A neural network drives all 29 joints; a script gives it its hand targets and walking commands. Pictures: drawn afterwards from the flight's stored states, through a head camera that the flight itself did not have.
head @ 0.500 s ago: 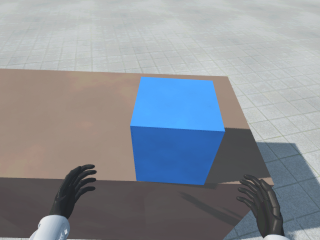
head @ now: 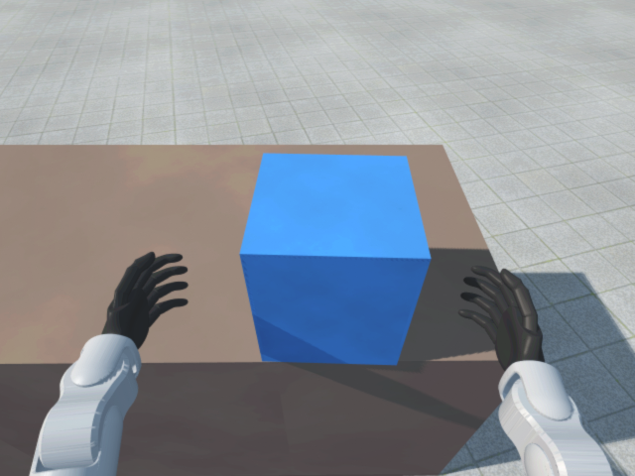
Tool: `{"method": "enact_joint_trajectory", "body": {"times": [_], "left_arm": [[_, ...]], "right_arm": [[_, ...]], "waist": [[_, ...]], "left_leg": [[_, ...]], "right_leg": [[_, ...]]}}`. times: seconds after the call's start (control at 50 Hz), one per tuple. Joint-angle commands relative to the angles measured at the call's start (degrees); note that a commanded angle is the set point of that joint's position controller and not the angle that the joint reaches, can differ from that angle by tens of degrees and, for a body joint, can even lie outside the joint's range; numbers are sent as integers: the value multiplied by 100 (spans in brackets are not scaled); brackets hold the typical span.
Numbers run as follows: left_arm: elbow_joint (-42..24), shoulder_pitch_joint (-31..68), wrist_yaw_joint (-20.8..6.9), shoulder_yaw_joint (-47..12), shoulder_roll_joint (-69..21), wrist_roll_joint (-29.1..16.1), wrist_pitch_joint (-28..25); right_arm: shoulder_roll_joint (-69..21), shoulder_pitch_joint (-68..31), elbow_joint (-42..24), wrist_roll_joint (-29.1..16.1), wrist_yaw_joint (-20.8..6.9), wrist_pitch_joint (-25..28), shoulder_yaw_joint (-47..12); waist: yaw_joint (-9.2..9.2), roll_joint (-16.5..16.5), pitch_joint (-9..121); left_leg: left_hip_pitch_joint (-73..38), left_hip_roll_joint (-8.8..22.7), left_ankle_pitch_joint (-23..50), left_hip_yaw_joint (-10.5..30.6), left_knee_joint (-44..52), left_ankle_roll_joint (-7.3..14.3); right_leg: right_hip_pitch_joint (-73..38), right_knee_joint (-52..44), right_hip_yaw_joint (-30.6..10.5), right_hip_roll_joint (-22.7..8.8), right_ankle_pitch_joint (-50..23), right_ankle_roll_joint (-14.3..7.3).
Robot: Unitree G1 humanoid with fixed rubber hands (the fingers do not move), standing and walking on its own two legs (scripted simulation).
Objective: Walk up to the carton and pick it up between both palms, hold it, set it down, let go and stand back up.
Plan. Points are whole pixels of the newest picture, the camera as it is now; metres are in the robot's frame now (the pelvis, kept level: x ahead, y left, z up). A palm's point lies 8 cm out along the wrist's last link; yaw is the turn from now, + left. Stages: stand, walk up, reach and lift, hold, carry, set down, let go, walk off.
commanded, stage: reach and lift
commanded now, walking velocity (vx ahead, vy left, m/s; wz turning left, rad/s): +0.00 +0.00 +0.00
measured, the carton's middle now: (331, 262) +0.41 +0.03 +0.04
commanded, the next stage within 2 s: none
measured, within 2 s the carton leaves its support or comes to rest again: neither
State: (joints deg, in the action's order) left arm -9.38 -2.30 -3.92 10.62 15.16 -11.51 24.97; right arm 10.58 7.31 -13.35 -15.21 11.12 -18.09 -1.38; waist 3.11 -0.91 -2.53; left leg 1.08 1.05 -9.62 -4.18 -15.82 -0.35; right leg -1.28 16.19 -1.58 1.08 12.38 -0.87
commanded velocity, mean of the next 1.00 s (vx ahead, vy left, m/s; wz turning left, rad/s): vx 0.00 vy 0.00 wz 0.00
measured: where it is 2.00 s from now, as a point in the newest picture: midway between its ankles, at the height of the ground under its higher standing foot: outside the picture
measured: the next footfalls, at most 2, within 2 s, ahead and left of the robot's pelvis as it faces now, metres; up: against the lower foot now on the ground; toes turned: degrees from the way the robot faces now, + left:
none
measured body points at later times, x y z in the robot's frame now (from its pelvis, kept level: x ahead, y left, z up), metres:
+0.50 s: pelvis -0.02 +0.01 +0.00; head -0.02 +0.02 +0.45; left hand +0.34 +0.25 +0.16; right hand +0.33 -0.17 +0.14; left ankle -0.01 +0.12 -0.75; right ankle -0.03 -0.11 -0.75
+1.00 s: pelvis -0.02 +0.01 +0.00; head -0.02 +0.03 +0.45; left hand +0.41 +0.25 +0.19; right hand +0.41 -0.15 +0.17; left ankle -0.01 +0.12 -0.75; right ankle -0.03 -0.11 -0.75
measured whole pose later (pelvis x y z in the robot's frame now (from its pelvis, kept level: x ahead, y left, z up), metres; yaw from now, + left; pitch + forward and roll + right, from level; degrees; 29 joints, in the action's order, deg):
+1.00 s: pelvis -0.02 +0.01 +0.00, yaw +1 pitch +3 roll -1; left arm 39.2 51.9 -0.2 6.6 23.8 -13.0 29.0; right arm 15.9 -47.9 39.3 -23.9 8.4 -21.0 -3.1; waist -0.9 -2.1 3.1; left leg 14.6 1.5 -9.0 -3.0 -20.9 0.4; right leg 10.4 18.1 -0.5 1.5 10.4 -0.5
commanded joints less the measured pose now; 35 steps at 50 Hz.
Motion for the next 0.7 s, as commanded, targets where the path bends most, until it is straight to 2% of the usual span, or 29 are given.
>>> {"method": "enact_joint_trajectory", "body": {"times": [0.0, 0.02, 0.04, 0.1, 0.12, 0.14, 0.16, 0.18, 0.2, 0.22, 0.26, 0.28, 0.3, 0.34, 0.36, 0.38, 0.4, 0.44, 0.46, 0.48, 0.5, 0.52, 0.54, 0.56, 0.58, 0.6, 0.64, 0.68], "left_arm": [[-621, 1208, -63, 339, 738, -3, 60], [-804, 1087, -64, 253, 611, 18, 125], [-627, 1339, -53, 303, 616, 108, 189], [-640, 2035, -40, 336, 816, 84, 343], [-741, 2129, -17, 390, 921, -3, 366], [-645, 2326, -27, 257, 895, -69, 373], [-641, 2252, -7, 391, 910, -7, 414], [-466, 2617, 10, 368, 936, -8, 482], [-459, 2505, 11, 373, 917, 78, 595], [-217, 2785, -7, 456, 967, 134, 652], [-320, 3173, 38, 380, 1024, 103, 765], [17, 3621, 30, 384, 1128, 44, 831], [-57, 3538, 68, 466, 1134, 109, 908], [502, 3995, 27, 381, 1133, 44, 1003], [739, 4256, 48, 393, 1123, 78, 1011], [532, 4383, 80, 328, 1160, 22, 947], [710, 4518, 96, 302, 1223, -9, 970], [1039, 4556, 102, 413, 1264, -20, 1014], [1187, 4692, 122, 437, 1288, 78, 1018], [1376, 4984, 125, 417, 1303, 83, 996], [1509, 5191, 125, 331, 1378, 17, 994], [1267, 4968, 154, 367, 1341, 60, 987], [1554, 5182, 158, 403, 1394, 54, 1018], [1514, 5369, 185, 451, 1428, 66, 973], [2009, 5798, 177, 392, 1484, 47, 986], [1777, 5874, 226, 310, 1508, 36, 975], [2078, 6025, 249, 219, 1438, -6, 899], [2778, 6478, 279, 143, 1525, -65, 797]], "right_arm": [[451, -1284, -796, -109, 86, 79, 203], [503, -1196, -807, -180, 86, 55, 193], [522, -1365, -471, -228, 65, -21, 178], [651, -1934, -358, -224, 73, -148, 310], [746, -2146, -643, -270, 77, -117, 304], [690, -2307, -417, -224, 113, -146, 317], [691, -2341, -505, -299, 123, -144, 246], [690, -2506, -164, -301, 120, -203, 293], [737, -2512, -51, -380, 124, -248, 247], [799, -2725, 3, -381, 147, -273, 286], [940, -3107, 239, -529, 123, -343, 321], [1039, -3486, 323, -541, 104, -393, 364], [972, -3386, 487, -549, 124, -408, 359], [968, -3923, 737, -541, 123, -460, 362], [982, -4089, 1080, -544, 89, -514, 387], [1050, -4318, 774, -599, 50, -450, 442], [1083, -4411, 863, -647, 29, -439, 412], [1070, -4559, 1077, -698, 46, -436, 288], [1136, -4677, 1325, -744, 24, -441, 301], [1201, -4885, 1618, -706, -11, -485, 326], [1256, -5250, 1505, -835, -33, -494, 261], [1279, -5049, 1499, -912, -41, -451, 236], [1340, -5369, 1636, -936, -53, -479, 228], [1340, -5414, 1778, -941, -81, -447, 219], [1337, -5839, 2164, -972, -111, -513, 182], [1384, -5859, 2035, -941, -128, -488, 224], [1445, -6127, 2287, -958, -190, -447, 190], [1396, -6643, 2809, -921, -255, -457, 186]], "waist": [[9, 114, 730], [-78, 106, 930], [-42, 301, 707], [-158, 230, 921], [-59, 142, 1172], [-231, 128, 1153], [-125, 29, 1222], [-179, 152, 1197], [-185, 171, 1273], [-158, 171, 1239], [-245, 411, 1378], [-255, 355, 1317], [-262, 409, 1405], [-325, 225, 1379], [-382, 336, 1309], [-414, 219, 1708], [-407, 297, 1873], [-327, 41, 1985], [-350, 190, 1997], [-383, 206, 1923], [-311, 164, 1959], [-353, 227, 2227], [-296, 159, 2042], [-341, 188, 2268], [-316, 243, 2070], [-345, 326, 2310], [-394, 329, 2370], [-310, 196, 2283]], "left_leg": [[-814, -73, 1898, 184, -151, -89], [-886, -45, 2025, 200, -164, -100], [-771, -75, 1766, 155, -117, -92], [-667, -62, 1590, 158, -102, -85], [-650, -95, 1726, 151, -130, -59], [-597, -86, 1713, 149, -193, -51], [-733, -97, 1780, 133, -188, -20], [-658, -79, 1779, 128, -226, -48], [-683, -100, 1840, 132, -226, -46], [-615, -94, 1667, 143, -184, -31], [-661, -92, 1666, 123, -193, -54], [-530, -88, 1446, 117, -169, -32], [-588, -92, 1550, 119, -189, -56], [-385, -98, 1214, 111, -157, 58], [-317, -88, 852, 123, -73, 62], [-392, -75, 892, 127, -106, 65], [-318, -93, 912, 161, -169, 75], [-451, -86, 1429, 168, -285, 84], [-471, -76, 1477, 165, -299, 62], [-340, -70, 1364, 171, -283, 49], [-264, -76, 1288, 176, -291, 61], [-487, -63, 1559, 197, -365, 36], [-456, -68, 1554, 175, -311, 38], [-517, -59, 1661, 198, -365, 26], [-349, -68, 1292, 200, -314, 38], [-432, -46, 1516, 226, -381, 3], [-496, -33, 1514, 235, -354, 22], [-289, -13, 1155, 251, -350, 55]], "right_leg": [[696, -219, -140, -111, -2323, 212], [573, -181, -106, -102, -2492, 219], [681, -196, -110, -115, -2156, 202], [709, -154, -84, -61, -1846, 203], [642, -123, -123, -79, -2014, 238], [640, -84, -107, -84, -2138, 246], [647, -92, -98, -92, -2273, 272], [700, -43, -65, -26, -2193, 229], [632, -66, -46, -13, -2305, 238], [697, -80, -56, 0, -2080, 248], [731, -68, -43, -4, -1984, 201], [837, -39, -26, -10, -1758, 228], [738, -85, -20, 35, -1711, 193], [787, -73, -20, 1, -1551, 210], [963, -100, -7, 2, -1138, 175], [913, -91, 22, 15, -1125, 182], [945, -38, 4, 30, -1177, 161], [859, 7, 37, 70, -1721, 201], [906, 62, 58, 96, -1739, 162], [1007, 61, 80, 105, -1498, 153], [979, 54, 88, 87, -1414, 142], [858, 60, 94, 106, -1719, 135], [954, 56, 136, 117, -1636, 142], [932, 82, 121, 126, -1723, 145], [1065, 13, 108, 83, -1309, 141], [1103, 66, 150, 138, -1463, 86], [1110, -4, 123, 119, -1494, 42], [1298, -29, 124, 96, -1084, 45]]}}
